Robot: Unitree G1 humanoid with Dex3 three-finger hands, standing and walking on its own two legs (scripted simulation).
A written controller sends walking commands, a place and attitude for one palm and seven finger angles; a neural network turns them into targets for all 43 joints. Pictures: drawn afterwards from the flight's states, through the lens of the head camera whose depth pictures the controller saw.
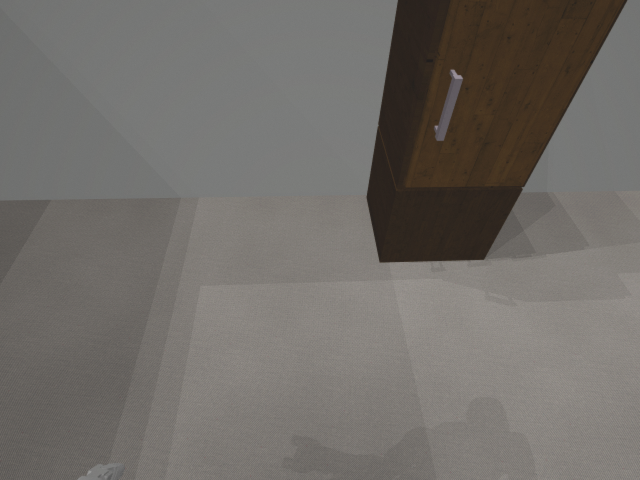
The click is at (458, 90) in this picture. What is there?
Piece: cupboard door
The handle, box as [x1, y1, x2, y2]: [434, 70, 462, 140]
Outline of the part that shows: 454,70 450,70 449,73 452,79 439,123 437,126 434,126 434,130 436,133 435,137 437,140 443,140 462,80 461,76 457,75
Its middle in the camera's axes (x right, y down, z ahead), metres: +0.33 -0.35 +1.02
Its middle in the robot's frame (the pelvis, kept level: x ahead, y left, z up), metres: +1.01 -0.29 -0.04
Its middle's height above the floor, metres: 0.73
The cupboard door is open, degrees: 0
